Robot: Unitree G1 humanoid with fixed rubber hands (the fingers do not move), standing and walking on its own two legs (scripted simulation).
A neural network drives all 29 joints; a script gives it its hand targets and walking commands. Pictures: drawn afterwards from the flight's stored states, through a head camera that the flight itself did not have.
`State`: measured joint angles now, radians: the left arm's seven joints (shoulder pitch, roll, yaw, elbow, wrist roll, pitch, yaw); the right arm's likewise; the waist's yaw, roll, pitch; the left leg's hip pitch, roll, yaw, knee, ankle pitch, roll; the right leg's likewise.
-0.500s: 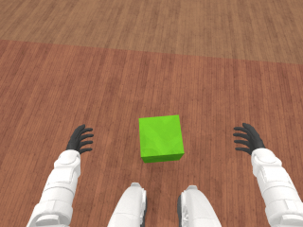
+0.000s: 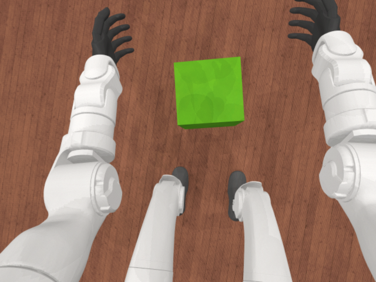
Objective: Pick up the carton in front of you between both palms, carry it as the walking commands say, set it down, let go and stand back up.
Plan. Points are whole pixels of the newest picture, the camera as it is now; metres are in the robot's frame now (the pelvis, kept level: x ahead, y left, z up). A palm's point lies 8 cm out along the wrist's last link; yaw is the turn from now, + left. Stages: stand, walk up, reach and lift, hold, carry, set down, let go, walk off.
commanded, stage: reach and lift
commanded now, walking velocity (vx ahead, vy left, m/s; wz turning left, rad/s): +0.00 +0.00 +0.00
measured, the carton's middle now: (208, 98) +0.51 +0.03 -0.52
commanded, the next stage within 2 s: none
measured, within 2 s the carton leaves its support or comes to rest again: leaves its support in 1.74 s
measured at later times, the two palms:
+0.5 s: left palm (140, 90) +0.48 +0.22 -0.31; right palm (279, 82) +0.53 -0.17 -0.32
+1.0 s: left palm (154, 96) +0.49 +0.21 -0.46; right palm (262, 90) +0.54 -0.15 -0.46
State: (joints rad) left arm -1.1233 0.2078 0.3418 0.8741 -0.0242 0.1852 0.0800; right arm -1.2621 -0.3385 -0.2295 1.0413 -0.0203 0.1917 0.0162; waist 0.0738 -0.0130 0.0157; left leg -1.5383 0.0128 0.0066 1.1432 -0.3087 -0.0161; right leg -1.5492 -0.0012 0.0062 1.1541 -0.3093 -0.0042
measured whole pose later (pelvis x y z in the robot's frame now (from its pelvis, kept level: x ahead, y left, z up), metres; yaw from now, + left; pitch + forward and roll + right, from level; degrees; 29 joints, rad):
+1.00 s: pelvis -0.03 +0.00 -0.27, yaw +1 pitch +37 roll +2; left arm -1.44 0.34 0.11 1.13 -0.29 0.02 0.16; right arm -1.54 -0.45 0.07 1.19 0.29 0.04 -0.10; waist 0.06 0.02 0.42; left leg -2.28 -0.01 0.00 2.18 -0.54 -0.02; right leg -2.30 0.00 0.03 2.19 -0.54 0.00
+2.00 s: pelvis -0.02 +0.01 -0.24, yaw -1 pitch +40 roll +1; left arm -1.13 0.08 0.40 0.75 0.00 0.30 0.15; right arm -1.24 -0.17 -0.24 0.89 -0.04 0.32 -0.12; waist 0.04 0.02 0.00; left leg -2.24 -0.04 -0.03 2.09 -0.55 -0.04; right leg -2.26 0.04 0.03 2.08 -0.53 0.02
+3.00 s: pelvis +0.03 +0.00 +0.02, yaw +0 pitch +26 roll +0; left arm -0.56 -0.11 0.40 0.58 0.20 0.37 0.03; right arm -0.59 0.10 -0.37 0.62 -0.20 0.35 -0.05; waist 0.02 -0.01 -0.22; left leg -1.21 -0.03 -0.05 1.19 -0.45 -0.02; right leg -1.21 0.04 0.05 1.20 -0.44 0.01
